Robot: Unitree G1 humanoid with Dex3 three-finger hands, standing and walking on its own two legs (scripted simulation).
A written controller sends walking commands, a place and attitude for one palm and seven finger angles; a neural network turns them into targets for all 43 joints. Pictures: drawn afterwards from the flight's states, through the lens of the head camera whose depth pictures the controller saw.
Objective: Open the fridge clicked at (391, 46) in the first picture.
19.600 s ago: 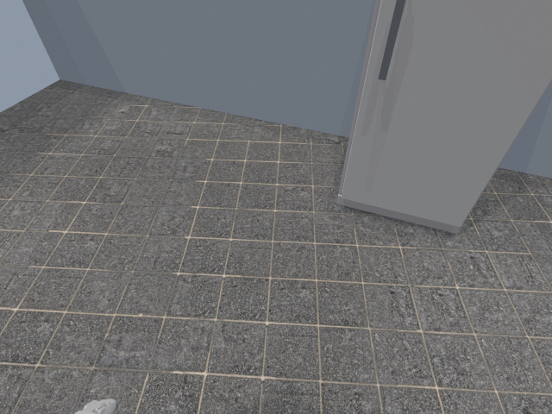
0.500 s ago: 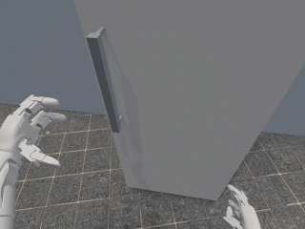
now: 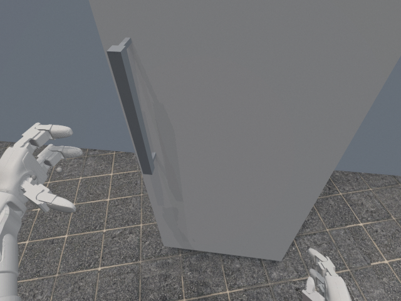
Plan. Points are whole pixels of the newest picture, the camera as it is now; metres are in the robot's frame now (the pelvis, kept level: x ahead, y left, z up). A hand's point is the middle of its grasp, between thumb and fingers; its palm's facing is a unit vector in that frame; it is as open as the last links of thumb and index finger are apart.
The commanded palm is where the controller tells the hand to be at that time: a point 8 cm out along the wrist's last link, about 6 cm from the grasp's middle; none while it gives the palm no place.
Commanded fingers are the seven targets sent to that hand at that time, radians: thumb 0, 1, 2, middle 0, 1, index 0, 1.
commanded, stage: raise the hand to about handle height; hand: left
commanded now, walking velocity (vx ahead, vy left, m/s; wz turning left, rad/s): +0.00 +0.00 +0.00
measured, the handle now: (139, 116) +0.46 +0.19 +0.14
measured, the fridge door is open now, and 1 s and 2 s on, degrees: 0 0 0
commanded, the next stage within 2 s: move the hooked fingers beside the handle in 0.06 s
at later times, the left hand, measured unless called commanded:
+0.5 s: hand (76, 157) +0.31 +0.26 +0.16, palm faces +0.01 -1.00 -0.07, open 14.0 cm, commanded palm +0.27 +0.31 +0.16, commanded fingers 0.00 -0.50 0.30 -0.30 -1.20 -0.30 -1.20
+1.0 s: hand (86, 147) +0.34 +0.26 +0.15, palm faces +0.02 -1.00 -0.05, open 14.0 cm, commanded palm +0.32 +0.31 +0.15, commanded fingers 0.00 -0.50 0.30 -0.30 -1.20 -0.30 -1.20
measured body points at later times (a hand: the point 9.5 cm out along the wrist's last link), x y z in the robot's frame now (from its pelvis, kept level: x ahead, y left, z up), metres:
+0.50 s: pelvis +0.00 +0.00 +0.00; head -0.01 -0.01 +0.45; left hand +0.30 +0.32 +0.17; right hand +0.17 -0.23 -0.08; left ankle +0.00 +0.12 -0.73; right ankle +0.01 -0.11 -0.73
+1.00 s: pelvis +0.00 +0.00 +0.00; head +0.01 -0.02 +0.45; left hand +0.34 +0.31 +0.16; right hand +0.16 -0.25 -0.09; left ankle +0.00 +0.12 -0.73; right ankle +0.01 -0.11 -0.73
